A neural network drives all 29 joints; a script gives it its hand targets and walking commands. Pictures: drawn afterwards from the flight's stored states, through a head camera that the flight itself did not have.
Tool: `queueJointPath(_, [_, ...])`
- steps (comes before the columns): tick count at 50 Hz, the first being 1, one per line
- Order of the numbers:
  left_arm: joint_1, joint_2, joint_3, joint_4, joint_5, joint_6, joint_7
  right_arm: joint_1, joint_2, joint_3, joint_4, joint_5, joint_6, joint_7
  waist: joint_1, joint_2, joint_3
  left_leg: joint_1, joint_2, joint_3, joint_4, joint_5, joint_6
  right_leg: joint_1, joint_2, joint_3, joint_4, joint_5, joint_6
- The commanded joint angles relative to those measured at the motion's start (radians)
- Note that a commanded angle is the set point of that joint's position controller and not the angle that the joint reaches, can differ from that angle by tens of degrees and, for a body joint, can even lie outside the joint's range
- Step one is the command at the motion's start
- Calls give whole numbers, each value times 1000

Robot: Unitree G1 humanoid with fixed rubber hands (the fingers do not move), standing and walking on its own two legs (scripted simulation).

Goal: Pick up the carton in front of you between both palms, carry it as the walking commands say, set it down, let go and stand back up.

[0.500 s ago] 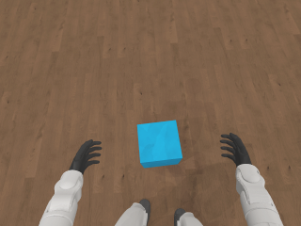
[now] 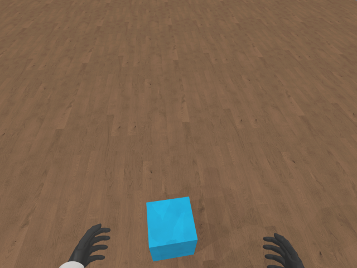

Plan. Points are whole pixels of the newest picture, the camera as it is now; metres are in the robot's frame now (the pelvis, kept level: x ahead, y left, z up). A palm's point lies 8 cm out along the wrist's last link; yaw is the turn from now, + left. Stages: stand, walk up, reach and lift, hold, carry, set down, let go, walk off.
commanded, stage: let go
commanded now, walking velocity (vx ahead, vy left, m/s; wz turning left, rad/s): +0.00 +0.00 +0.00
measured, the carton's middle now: (170, 229) +0.43 +0.05 -0.65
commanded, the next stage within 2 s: stand in 0.28 s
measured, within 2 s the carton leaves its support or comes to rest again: neither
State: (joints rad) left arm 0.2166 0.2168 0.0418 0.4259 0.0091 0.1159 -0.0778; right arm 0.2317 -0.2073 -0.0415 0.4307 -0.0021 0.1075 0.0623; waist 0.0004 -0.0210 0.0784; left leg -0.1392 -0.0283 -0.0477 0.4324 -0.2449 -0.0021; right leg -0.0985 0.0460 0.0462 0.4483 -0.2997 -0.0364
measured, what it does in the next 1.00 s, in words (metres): stands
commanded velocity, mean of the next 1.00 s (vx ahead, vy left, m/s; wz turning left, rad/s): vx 0.00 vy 0.00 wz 0.00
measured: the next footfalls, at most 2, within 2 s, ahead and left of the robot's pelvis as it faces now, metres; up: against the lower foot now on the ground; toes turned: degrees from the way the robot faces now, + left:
none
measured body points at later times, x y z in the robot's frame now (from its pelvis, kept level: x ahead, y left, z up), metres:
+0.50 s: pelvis +0.01 +0.02 -0.01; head +0.01 +0.03 +0.44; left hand +0.16 +0.30 -0.10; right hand +0.15 -0.27 -0.09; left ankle +0.00 +0.12 -0.74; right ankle -0.03 -0.10 -0.74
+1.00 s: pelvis +0.01 +0.03 +0.00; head +0.01 +0.04 +0.45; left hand +0.15 +0.32 -0.11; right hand +0.13 -0.27 -0.10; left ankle +0.00 +0.12 -0.74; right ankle -0.03 -0.10 -0.74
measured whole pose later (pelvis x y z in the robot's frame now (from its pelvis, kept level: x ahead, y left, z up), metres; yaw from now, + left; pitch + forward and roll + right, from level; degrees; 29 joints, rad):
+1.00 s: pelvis +0.01 +0.03 +0.00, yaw -1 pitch -1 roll +0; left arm 0.17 0.36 0.02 0.82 0.03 0.00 0.03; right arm 0.16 -0.34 -0.03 0.85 -0.03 0.00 -0.02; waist -0.01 -0.03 0.01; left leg -0.16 -0.05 -0.02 0.45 -0.27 0.04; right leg -0.10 0.01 0.06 0.42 -0.30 0.01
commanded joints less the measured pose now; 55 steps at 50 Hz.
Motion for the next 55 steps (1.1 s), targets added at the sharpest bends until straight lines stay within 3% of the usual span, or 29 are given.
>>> queueJointPath(1, [-27,102,42,-95,13,9,3,-68,-78,-16,-109,2,6,5,16,20,-7,103,-17,42,-23,140,-7,-96,-50,4,-111,163,38])
queueJointPath(6, [-33,99,43,-104,15,23,2,-63,-82,-23,-113,-7,21,3,10,8,-19,126,-17,40,-15,172,-10,-72,-41,1,-96,210,43])
queueJointPath(7, [-72,134,36,-159,33,72,29,-7,-84,-35,-62,7,-8,-18,-8,32,-76,99,-40,44,16,159,-10,-15,-35,3,-57,296,42])
queueJointPath(8, [-58,125,32,-146,27,85,40,-8,-89,-29,-63,3,-14,-25,0,10,-70,84,-38,40,20,158,-8,-18,-37,2,-43,322,48])
queueJointPath(14, [-61,109,14,-136,4,105,59,-49,-99,-20,-73,7,-15,-31,5,-5,-46,46,-33,26,14,156,-10,-30,-32,-9,-37,295,46])
queueJointPath(15, [-79,222,50,-1,22,26,95,-52,-206,-45,66,-37,-41,-65,16,-116,-23,-72,52,-28,31,112,-13,-135,-67,25,-42,80,60])
queueJointPath(17, [-76,209,39,26,31,-40,101,-38,-222,-48,94,-51,-68,-79,-4,-41,-32,-76,61,-43,19,10,3,-165,-84,71,-71,-61,39])
queueJointPath(20, [-83,203,39,72,33,-82,90,-76,-219,-42,137,-46,-96,-76,2,35,-64,-114,79,-74,-10,-20,12,-119,-79,70,-41,-5,32])
queueJointPath(25, [-67,228,37,149,28,-108,91,-84,-239,-42,195,-38,-112,-77,1,39,-136,-51,94,-71,16,210,17,-60,-93,73,-14,212,40])
queueJointPath(33, [-56,257,26,243,25,-120,104,-80,-280,-38,271,-33,-117,-88,-6,42,-150,8,110,-77,11,352,21,-40,-104,71,-12,313,39])
queueJointPath(43, [-66,270,15,311,21,-125,109,-91,-295,-28,335,-28,-122,-91,-6,26,-138,26,116,-83,-13,379,24,-27,-117,71,-36,319,34])
queueJointPath(55, [-80,286,6,378,17,-131,108,-112,-307,-22,408,-26,-127,-86,-7,19,-105,22,119,-93,-63,277,29,-26,-130,85,-88,253,28])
